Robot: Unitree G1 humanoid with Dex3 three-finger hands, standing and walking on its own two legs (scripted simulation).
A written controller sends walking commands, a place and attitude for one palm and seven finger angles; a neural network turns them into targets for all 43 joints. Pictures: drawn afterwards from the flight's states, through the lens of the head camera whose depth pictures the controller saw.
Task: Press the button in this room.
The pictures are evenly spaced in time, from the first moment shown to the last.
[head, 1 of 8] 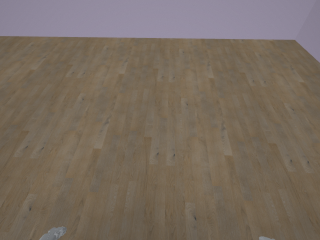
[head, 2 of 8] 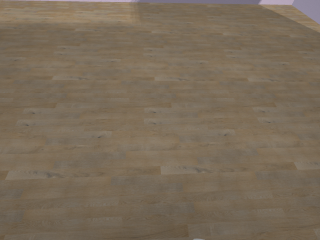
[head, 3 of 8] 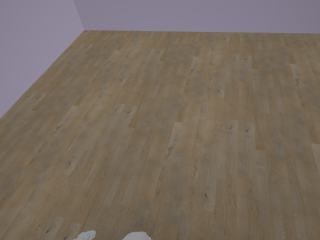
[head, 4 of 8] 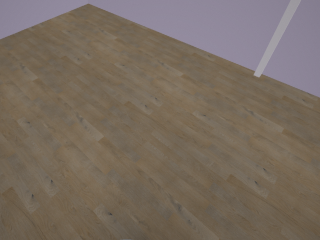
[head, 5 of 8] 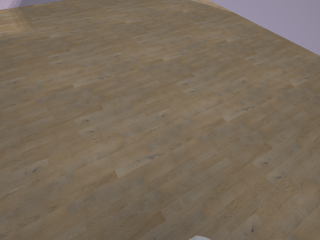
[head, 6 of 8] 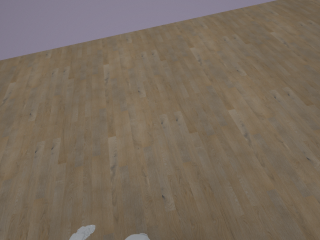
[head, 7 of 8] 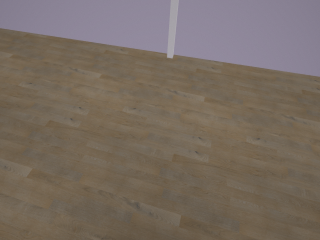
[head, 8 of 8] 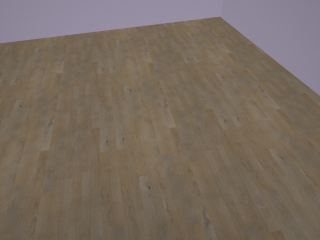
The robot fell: no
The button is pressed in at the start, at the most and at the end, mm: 0 0 0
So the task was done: no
